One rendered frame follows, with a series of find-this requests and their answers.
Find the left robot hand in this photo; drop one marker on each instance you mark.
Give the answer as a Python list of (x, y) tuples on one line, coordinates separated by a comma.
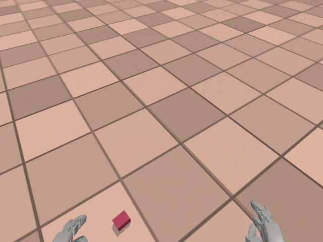
[(70, 229)]

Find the small box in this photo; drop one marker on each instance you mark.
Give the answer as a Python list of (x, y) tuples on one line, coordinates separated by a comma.
[(121, 220)]

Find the right robot hand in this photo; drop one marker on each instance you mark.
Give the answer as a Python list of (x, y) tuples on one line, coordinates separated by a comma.
[(269, 230)]

